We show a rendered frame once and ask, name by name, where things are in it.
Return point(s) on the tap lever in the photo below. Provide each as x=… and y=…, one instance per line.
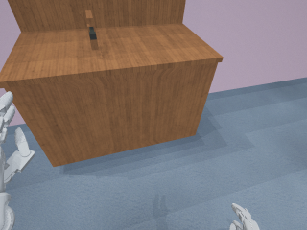
x=92, y=34

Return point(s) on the left robot forearm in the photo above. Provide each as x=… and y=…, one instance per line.
x=7, y=215

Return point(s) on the counter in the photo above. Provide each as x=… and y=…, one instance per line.
x=142, y=82

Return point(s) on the robot left hand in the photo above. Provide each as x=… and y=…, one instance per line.
x=19, y=159

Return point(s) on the robot right hand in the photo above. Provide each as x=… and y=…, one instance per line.
x=245, y=217

